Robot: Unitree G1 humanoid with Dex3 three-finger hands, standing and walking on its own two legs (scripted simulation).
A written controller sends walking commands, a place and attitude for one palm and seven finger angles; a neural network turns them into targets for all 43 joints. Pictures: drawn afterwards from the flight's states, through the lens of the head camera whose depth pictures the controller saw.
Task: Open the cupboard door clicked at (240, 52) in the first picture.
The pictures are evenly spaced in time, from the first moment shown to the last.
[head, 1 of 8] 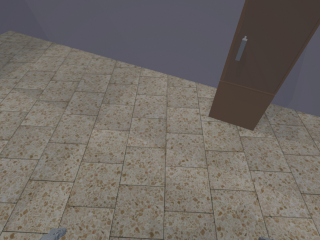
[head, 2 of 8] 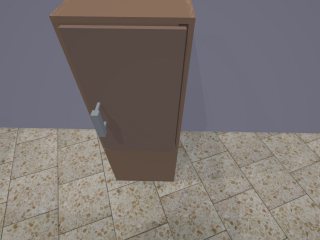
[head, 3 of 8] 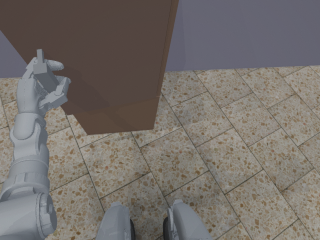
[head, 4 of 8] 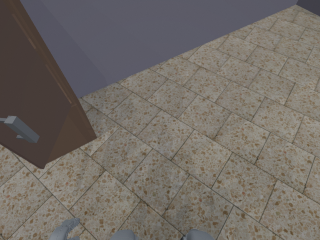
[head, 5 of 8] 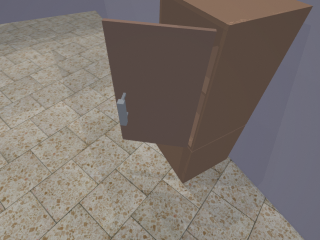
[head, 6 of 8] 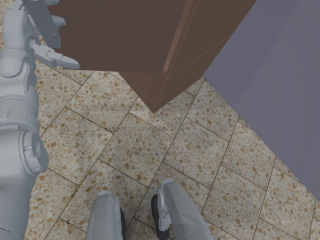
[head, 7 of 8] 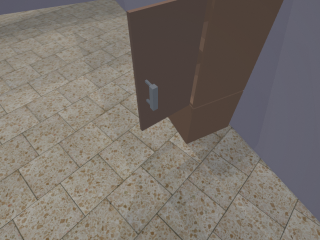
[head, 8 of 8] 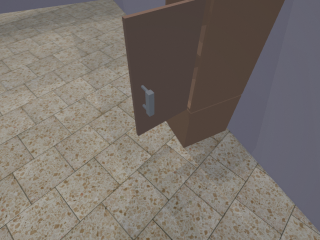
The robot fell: no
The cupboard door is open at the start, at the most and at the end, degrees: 0 100 100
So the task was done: yes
